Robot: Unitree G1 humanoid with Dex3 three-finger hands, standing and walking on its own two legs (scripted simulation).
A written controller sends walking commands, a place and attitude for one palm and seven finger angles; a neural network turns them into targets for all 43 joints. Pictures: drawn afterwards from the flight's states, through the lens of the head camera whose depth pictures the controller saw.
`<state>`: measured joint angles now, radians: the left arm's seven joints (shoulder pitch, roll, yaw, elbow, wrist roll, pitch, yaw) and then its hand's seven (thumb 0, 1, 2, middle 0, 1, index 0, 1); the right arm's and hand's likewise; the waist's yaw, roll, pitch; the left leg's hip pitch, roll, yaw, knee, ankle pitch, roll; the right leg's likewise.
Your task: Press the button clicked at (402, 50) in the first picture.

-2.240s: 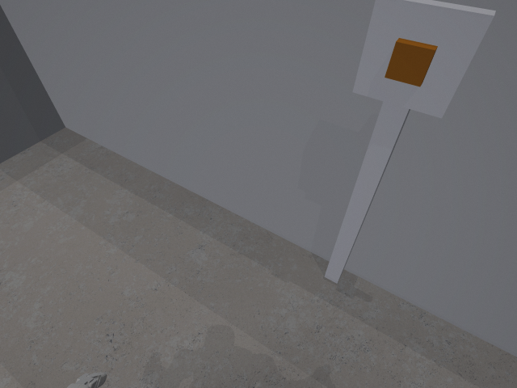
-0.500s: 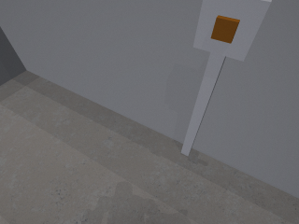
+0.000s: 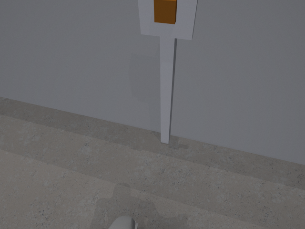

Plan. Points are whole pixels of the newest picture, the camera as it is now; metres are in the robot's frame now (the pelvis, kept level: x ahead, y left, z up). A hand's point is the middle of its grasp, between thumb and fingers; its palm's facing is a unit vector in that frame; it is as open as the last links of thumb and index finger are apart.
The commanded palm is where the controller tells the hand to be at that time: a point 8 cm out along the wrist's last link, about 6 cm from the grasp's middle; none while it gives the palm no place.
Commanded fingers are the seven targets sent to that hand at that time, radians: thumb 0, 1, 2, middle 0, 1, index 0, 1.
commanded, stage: turn to face it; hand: left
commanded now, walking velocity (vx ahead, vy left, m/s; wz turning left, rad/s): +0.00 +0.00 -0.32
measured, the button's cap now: (165, 10) +0.74 +0.02 +0.20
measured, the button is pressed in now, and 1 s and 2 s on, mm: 0 0 0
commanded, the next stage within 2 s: take the last steps up to it in 0.28 s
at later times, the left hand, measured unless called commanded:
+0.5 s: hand out of the picture +0.07 +0.28 -0.18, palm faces -0.12 -0.97 -0.19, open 7.4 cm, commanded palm none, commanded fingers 0.00 0.90 0.90 -0.20 -0.30 -0.20 -0.30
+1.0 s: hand (137, 192) +0.25 +0.08 -0.18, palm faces -0.38 -0.92 -0.12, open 7.4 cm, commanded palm none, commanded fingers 0.00 0.90 0.90 -0.20 -0.30 -0.20 -0.30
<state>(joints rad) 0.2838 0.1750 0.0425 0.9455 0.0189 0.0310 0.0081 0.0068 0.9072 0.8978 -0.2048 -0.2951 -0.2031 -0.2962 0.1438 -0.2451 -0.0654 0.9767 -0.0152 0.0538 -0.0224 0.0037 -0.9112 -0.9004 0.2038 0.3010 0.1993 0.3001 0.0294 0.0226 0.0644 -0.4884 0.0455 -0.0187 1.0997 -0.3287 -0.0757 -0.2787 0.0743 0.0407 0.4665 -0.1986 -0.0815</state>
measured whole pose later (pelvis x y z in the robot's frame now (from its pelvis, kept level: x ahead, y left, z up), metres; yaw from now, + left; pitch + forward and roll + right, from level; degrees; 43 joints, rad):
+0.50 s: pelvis -0.01 +0.08 +0.01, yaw -11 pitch +0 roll -2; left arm 0.26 0.26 0.09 0.98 0.04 0.06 -0.01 0.01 0.91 0.90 -0.20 -0.29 -0.20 -0.30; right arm 0.28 -0.14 -0.01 0.99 -0.02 0.00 -0.04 0.00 -0.91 -0.90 0.21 0.30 0.20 0.30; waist 0.01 -0.06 -0.01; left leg -0.15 0.01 0.09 0.42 -0.27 0.06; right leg -0.50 0.03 0.06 1.11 -0.32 0.05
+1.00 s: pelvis +0.08 -0.02 -0.01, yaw -16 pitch +1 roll +0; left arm 0.07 0.14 0.04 1.01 0.03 0.01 -0.04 0.01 0.91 0.90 -0.20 -0.29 -0.20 -0.30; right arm 0.60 -0.11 -0.03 1.20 -0.03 -0.04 -0.03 0.00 -0.91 -0.90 0.21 0.30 0.20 0.30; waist -0.11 0.00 0.05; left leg 0.03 0.11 0.18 0.41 -0.44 -0.07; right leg -0.42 -0.06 -0.13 0.57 -0.22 -0.01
